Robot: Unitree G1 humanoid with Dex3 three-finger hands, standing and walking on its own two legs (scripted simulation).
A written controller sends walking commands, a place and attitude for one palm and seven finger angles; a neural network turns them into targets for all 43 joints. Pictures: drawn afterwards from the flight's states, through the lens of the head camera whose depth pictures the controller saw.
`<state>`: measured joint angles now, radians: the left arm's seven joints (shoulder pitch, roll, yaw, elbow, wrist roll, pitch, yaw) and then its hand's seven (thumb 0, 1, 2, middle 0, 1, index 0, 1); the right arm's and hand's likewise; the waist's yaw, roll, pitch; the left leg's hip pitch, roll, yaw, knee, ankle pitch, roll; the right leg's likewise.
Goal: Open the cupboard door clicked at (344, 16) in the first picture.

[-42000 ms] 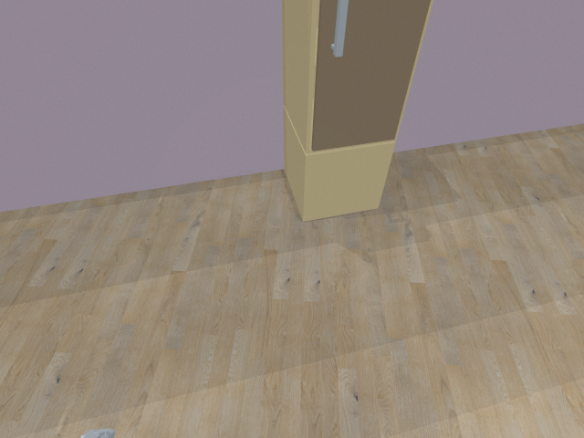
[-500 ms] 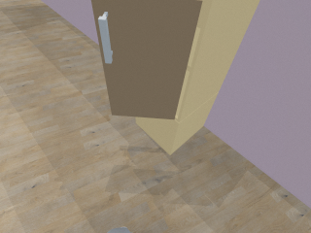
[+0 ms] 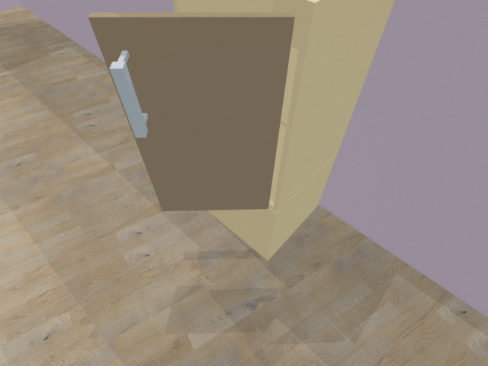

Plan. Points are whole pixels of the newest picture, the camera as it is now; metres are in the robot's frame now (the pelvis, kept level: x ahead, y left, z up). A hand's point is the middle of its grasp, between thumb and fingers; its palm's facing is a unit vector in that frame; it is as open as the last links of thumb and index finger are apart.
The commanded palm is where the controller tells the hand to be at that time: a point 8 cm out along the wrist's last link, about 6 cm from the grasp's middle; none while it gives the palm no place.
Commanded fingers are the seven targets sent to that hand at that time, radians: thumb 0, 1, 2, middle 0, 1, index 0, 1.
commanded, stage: come to a stop and stand still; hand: left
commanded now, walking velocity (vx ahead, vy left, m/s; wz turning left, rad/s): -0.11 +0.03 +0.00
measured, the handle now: (133, 96) +0.57 +0.23 +0.12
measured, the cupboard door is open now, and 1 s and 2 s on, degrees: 44 44 44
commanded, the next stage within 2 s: look again from close up in 0.76 s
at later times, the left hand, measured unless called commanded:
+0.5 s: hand out of the picture +0.01 +0.16 -0.16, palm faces +0.01 -0.97 -0.25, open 7.4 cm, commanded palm none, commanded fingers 0.00 0.90 0.90 -0.20 -0.30 -0.20 -0.30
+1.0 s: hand out of the picture +0.00 +0.15 -0.16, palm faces -0.02 -0.98 -0.22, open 7.4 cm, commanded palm none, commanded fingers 0.00 0.90 0.90 -0.20 -0.30 -0.20 -0.30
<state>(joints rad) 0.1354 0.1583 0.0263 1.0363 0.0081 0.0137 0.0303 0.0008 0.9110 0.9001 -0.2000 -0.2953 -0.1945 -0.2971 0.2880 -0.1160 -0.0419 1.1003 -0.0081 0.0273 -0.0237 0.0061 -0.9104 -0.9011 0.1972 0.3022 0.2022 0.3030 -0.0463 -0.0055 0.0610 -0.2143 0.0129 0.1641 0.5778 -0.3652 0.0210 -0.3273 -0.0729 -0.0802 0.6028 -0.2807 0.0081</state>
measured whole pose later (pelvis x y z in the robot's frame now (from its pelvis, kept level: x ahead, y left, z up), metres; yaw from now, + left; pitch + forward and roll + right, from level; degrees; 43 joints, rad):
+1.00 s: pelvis -0.02 -0.03 +0.01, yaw -1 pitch +0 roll +1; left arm 0.26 0.17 -0.02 1.09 0.01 -0.01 0.03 0.00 0.91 0.90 -0.20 -0.30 -0.20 -0.30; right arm 0.33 -0.16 0.01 1.14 -0.02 -0.01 -0.01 0.01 -0.91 -0.90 0.19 0.30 0.20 0.30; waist -0.01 0.01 0.04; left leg -0.16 0.05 0.16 0.45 -0.28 0.00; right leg -0.21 0.00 -0.05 0.49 -0.27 -0.03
